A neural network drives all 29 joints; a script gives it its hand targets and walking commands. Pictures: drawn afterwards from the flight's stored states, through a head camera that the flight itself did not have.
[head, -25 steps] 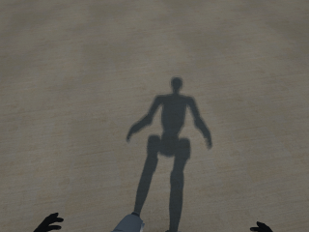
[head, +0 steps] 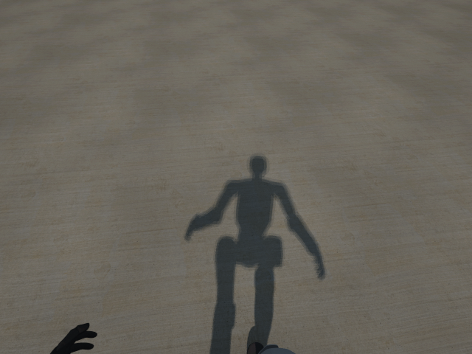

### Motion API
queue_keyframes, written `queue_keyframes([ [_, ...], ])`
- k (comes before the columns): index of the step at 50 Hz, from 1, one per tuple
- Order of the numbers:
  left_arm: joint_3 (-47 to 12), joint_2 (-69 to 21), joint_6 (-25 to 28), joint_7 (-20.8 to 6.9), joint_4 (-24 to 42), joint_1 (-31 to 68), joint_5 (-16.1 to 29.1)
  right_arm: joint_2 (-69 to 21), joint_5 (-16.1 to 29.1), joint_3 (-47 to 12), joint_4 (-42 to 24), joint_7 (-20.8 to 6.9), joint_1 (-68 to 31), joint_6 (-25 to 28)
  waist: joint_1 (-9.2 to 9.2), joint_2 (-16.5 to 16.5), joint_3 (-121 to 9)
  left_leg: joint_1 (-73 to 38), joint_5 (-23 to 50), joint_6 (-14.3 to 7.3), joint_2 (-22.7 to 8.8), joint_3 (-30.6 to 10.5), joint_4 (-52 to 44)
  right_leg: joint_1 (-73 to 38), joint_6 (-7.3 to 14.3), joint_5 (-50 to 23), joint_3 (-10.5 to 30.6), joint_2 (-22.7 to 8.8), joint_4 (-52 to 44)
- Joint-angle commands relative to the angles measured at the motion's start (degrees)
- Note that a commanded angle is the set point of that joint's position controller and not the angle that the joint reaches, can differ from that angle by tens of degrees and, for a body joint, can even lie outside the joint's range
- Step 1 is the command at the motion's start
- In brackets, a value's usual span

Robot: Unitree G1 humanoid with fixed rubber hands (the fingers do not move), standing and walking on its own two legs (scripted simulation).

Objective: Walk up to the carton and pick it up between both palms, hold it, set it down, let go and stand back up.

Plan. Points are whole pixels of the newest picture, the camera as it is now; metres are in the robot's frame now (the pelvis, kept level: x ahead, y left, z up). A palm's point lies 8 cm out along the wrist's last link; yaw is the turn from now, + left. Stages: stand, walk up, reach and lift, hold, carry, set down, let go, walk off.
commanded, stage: walk up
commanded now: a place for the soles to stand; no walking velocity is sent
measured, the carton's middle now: out of the picture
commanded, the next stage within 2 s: none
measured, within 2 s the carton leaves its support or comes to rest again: neither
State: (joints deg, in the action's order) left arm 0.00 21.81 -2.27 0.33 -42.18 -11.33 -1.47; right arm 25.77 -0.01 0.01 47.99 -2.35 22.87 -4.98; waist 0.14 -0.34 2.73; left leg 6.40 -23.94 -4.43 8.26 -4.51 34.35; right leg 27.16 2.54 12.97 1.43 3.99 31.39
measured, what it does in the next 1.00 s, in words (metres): walks backwards: right foot, then left foot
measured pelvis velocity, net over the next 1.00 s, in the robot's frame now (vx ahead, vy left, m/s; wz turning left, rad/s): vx -0.38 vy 0.06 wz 0.07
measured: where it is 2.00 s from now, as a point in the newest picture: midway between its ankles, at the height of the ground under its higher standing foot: outside the picture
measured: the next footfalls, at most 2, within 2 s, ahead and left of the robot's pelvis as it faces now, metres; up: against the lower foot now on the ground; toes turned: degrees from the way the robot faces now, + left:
right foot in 0.34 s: -0.05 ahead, -0.06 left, +0.00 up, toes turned +6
left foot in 0.76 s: -0.30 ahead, +0.14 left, +0.00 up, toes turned -5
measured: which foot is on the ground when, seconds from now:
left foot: down 0.00-0.38, up 0.40-0.74, down 0.76-1.00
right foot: up 0.00-0.32, down 0.34-0.76, up 0.78-1.00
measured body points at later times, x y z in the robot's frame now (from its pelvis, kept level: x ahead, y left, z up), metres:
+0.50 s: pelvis -0.18 +0.01 +0.01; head -0.19 -0.01 +0.46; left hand -0.08 +0.32 -0.08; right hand -0.08 -0.31 -0.10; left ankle -0.17 +0.14 -0.63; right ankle -0.09 -0.07 -0.72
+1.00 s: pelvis -0.38 +0.06 +0.02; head -0.35 +0.08 +0.46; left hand -0.30 +0.37 -0.11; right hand -0.28 -0.26 -0.08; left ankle -0.34 +0.14 -0.72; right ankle -0.36 -0.05 -0.65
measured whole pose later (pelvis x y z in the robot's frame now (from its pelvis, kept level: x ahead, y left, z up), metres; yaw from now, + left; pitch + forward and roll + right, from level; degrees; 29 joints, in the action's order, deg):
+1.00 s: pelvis -0.38 +0.06 +0.02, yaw +4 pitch +0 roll -1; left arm 0.0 22.3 -3.6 1.0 -47.5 -12.0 -0.7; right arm 24.5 0.0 0.3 44.7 -2.2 15.8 -4.8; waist 0.9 1.4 3.6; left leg 17.7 -10.9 -3.8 6.5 -6.6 29.7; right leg 28.6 2.8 21.4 2.5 4.9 60.6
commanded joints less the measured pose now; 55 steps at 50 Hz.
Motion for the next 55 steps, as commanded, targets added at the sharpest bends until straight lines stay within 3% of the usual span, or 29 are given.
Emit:
queue_keyframes([
  [1,6.81,15.33,-0.42,1.76,-0.43,4.12,0.84,13.11,-4.13,6.01,-7.74,1.90,-14.39,1.63,-0.46,-4.12,15.60,45.06,-17.75,-9.82,-22.83,-30.98,-32.41,-1.80,-3.22,8.86,9.24,4.10,43.46],
  [3,5.72,13.67,-0.79,0.88,-3.92,-3.76,0.51,11.21,-4.42,5.67,-9.55,2.45,-19.98,2.73,-4.21,-0.38,14.42,36.49,-8.39,-4.03,-17.51,-22.56,-28.24,0.62,-1.66,6.12,8.67,3.42,46.46],
  [5,5.60,14.55,-0.37,0.50,-3.95,-3.40,0.52,8.34,-3.61,5.59,-9.98,2.26,-17.36,3.16,-1.63,3.45,10.87,21.30,0.83,-1.10,-14.02,-20.97,-23.25,2.48,-2.31,6.19,10.17,3.18,42.41],
  [8,4.69,11.74,0.26,0.49,-0.52,-1.65,1.29,8.60,-2.81,6.10,-8.33,2.23,-5.13,3.02,2.97,-3.94,-6.42,-11.09,25.29,2.42,-13.24,-17.26,-14.67,9.80,-2.66,9.62,7.60,2.08,23.58],
  [11,4.11,11.01,0.35,1.34,-0.39,-0.75,1.42,8.35,-2.33,6.85,-7.73,2.90,-3.94,2.33,3.67,-5.25,-11.27,-15.87,31.23,5.61,-14.17,-18.05,-15.25,4.60,-2.24,11.65,4.57,1.84,9.89],
  [12,4.08,10.97,0.44,1.38,-1.20,-1.83,1.72,8.42,-1.96,6.88,-8.27,2.51,-4.25,2.18,3.19,-5.97,-12.38,-14.46,32.91,3.11,-14.63,-17.54,-14.02,1.92,-2.25,13.68,2.98,1.35,7.64],
  [14,4.01,10.79,0.49,1.64,-2.47,-4.22,1.56,7.08,-2.19,6.53,-8.84,2.37,-5.69,2.16,1.91,-9.46,-12.06,-9.70,36.64,8.55,-12.41,-15.73,-16.33,-4.92,-1.74,12.25,-0.62,2.06,-1.24],
  [16,4.52,10.67,0.44,2.10,-4.42,-8.26,0.68,7.51,-2.24,6.25,-9.72,1.89,-8.76,1.99,-0.51,-12.09,-12.99,-1.15,26.40,9.62,-9.95,-12.41,-16.79,-15.49,-0.26,8.73,-3.08,1.86,-9.71],
  [17,5.39,11.18,0.72,2.46,-6.50,-12.88,0.31,7.27,-1.62,5.91,-10.18,1.67,-11.01,2.04,-3.29,-7.46,-13.48,10.80,13.49,11.81,-7.44,-10.55,-12.78,-25.21,3.06,1.30,-0.32,-0.91,-11.70],
  [18,6.23,14.75,0.54,2.57,-6.17,-13.62,-0.10,5.31,-1.68,4.99,-10.85,1.49,-13.48,2.18,-5.74,3.79,-10.11,23.74,-3.34,11.99,0.56,-7.56,0.64,-26.19,10.36,10.70,16.71,-14.23,-17.26],
  [19,7.12,19.22,0.59,2.45,-3.41,-4.68,-0.72,6.59,-3.03,5.11,-9.25,1.81,-10.14,2.26,-3.16,16.03,-5.03,24.53,-5.26,7.31,3.20,-5.30,23.80,-8.90,15.59,18.31,31.18,-29.11,-22.14],
  [20,7.17,19.97,1.50,2.53,1.00,5.90,-0.94,10.46,-3.09,5.94,-7.43,1.55,-7.79,1.60,0.89,11.81,0.44,20.77,-2.26,5.41,-0.09,-10.06,38.31,3.29,16.97,18.02,32.29,-31.85,-26.53],
  [22,5.85,15.48,2.12,2.86,2.21,10.68,-0.31,12.07,-2.32,6.87,-5.28,0.36,-0.37,1.35,6.29,2.26,1.69,16.06,3.24,3.93,1.13,-8.99,45.47,10.49,10.88,15.87,22.67,-23.23,-24.00],
  [23,6.57,16.48,2.54,2.76,1.86,11.36,-0.31,12.40,-2.07,6.84,-4.36,-0.32,0.45,1.19,7.14,2.71,0.19,15.04,5.62,3.38,0.42,-8.90,48.07,10.09,8.83,15.41,20.05,-21.14,-22.60],
  [26,6.19,14.60,2.07,2.39,-0.24,6.98,-0.41,9.84,-1.88,5.53,-3.78,-1.16,-1.62,0.85,2.40,6.35,1.92,19.69,5.68,4.06,0.54,-3.12,38.33,3.28,6.00,21.27,12.80,-12.84,-20.31],
  [27,6.05,15.21,1.88,2.22,-0.73,5.00,-0.58,9.57,-1.49,5.37,-4.83,-0.94,-4.02,0.64,0.34,10.47,3.38,23.63,3.83,4.36,0.13,-3.47,33.47,-1.53,5.93,24.58,13.56,-13.04,-20.23],
  [29,7.17,17.36,1.36,2.21,-0.73,5.43,-0.61,9.68,-2.13,5.13,-4.05,-1.08,-0.53,0.33,1.69,13.95,2.34,20.41,0.10,4.24,-2.21,-2.55,25.83,-3.17,5.71,26.98,15.34,-14.84,-20.74],
  [35,6.28,19.08,0.48,1.88,0.91,7.52,-0.97,9.25,-2.58,6.33,-0.59,-0.07,6.70,-0.52,4.13,15.92,-1.94,4.91,-6.48,-0.75,-6.27,0.85,-0.97,-4.00,5.14,18.58,16.47,-19.14,-19.03],
  [36,5.88,17.91,0.28,2.08,0.79,10.00,-0.83,10.15,-2.92,7.22,-0.20,-0.17,9.16,-0.07,6.13,11.79,-0.99,-0.60,-1.50,-1.85,-6.44,-0.53,-6.98,3.91,1.23,19.74,13.57,-15.54,-15.78],
  [37,5.22,15.36,0.11,2.00,-0.01,9.68,-0.48,9.91,-3.09,7.39,1.10,0.02,8.28,-0.10,6.07,0.93,0.33,2.77,-2.15,-2.53,-6.46,-6.15,-13.84,4.85,0.54,24.77,8.08,-8.94,-0.86],
  [38,4.34,12.21,0.01,1.93,0.55,5.69,0.48,14.61,-4.27,8.26,-2.60,0.43,0.99,-0.25,3.83,-11.80,4.66,13.17,-12.64,-4.32,-17.73,-25.85,-25.30,8.32,-2.84,23.05,-0.34,2.87,21.44],
  [39,5.45,14.60,0.03,2.47,-0.10,5.68,0.51,15.07,-3.83,7.89,-7.56,0.40,-8.18,-0.05,1.40,-3.87,9.07,23.52,-5.71,-6.04,-20.76,-28.56,-25.69,7.50,-3.28,16.80,4.58,3.63,29.91],
  [41,6.25,14.11,-0.48,1.92,-2.70,2.83,1.16,15.46,-3.83,7.09,-8.76,1.02,-15.78,1.26,0.38,-6.20,15.22,39.15,-13.10,-9.37,-20.83,-28.88,-29.83,0.59,-2.12,10.39,7.70,2.98,42.28],
  [42,6.35,14.10,-0.41,1.79,-5.62,-2.62,0.97,13.14,-3.78,6.63,-10.33,1.23,-19.90,1.46,-2.37,-5.40,13.14,33.99,-7.38,-7.06,-17.82,-23.67,-27.26,1.25,-2.09,8.55,7.81,3.62,44.34],
  [44,5.78,13.62,-0.48,1.54,-5.53,-3.09,0.58,8.14,-3.27,5.55,-11.18,1.14,-17.60,1.99,-1.65,0.88,11.66,24.01,4.38,-3.43,-13.94,-19.05,-21.96,2.45,-1.42,6.94,7.96,2.23,41.34],
  [49,4.17,11.05,0.80,1.84,-0.56,1.25,2.16,8.79,-1.97,6.66,-8.17,2.07,-4.47,1.55,3.73,-6.43,-8.51,-13.90,36.79,-0.28,-13.83,-19.87,-10.05,9.71,-2.24,11.94,7.11,1.01,20.91],
  [53,3.35,9.46,0.95,2.34,-2.58,-2.99,1.91,8.57,-2.10,6.56,-9.75,1.73,-6.19,0.97,2.81,-11.67,-13.98,-9.94,35.68,-3.96,-15.44,-20.33,-10.40,0.71,-2.24,14.52,1.04,0.37,12.23],
  [54,3.24,9.59,0.90,2.35,-3.51,-2.68,1.98,8.53,-1.87,6.14,-9.88,1.44,-6.09,0.77,3.20,-7.12,-12.77,-7.44,32.47,-4.99,-17.39,-23.60,-11.95,-0.63,-1.66,13.40,0.46,-0.35,8.95],
  [55,3.16,9.15,1.02,2.51,-3.89,-3.70,1.93,8.69,-1.94,6.37,-9.84,1.29,-7.16,0.84,2.06,-9.42,-11.03,-3.62,28.55,-4.94,-16.86,-23.79,-13.07,-1.67,-1.44,14.70,0.64,-0.08,8.39],
])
